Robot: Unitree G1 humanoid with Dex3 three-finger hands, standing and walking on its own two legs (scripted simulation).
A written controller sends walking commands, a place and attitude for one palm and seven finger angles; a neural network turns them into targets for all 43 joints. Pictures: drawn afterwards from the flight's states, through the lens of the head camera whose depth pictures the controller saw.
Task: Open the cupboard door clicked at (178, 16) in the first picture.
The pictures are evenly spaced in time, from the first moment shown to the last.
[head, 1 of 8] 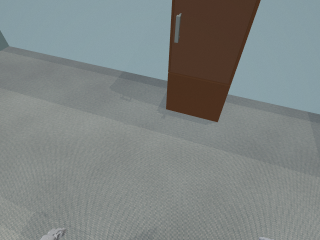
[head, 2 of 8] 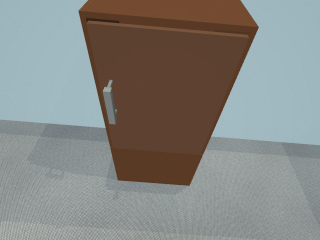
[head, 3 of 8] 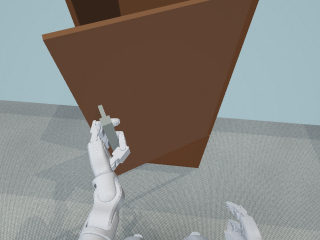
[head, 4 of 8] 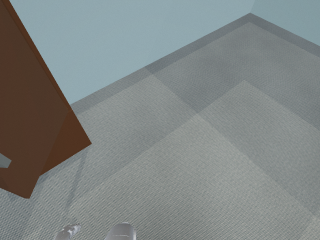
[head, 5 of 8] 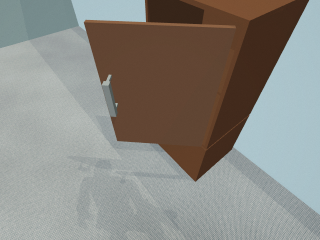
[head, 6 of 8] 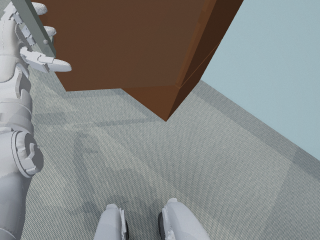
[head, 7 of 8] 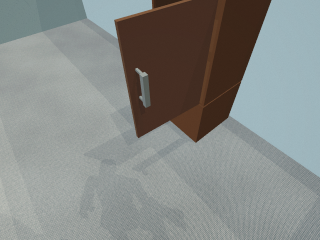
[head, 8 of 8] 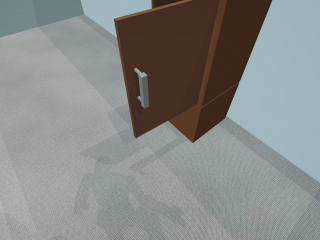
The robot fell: no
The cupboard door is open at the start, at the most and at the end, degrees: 0 86 86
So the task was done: yes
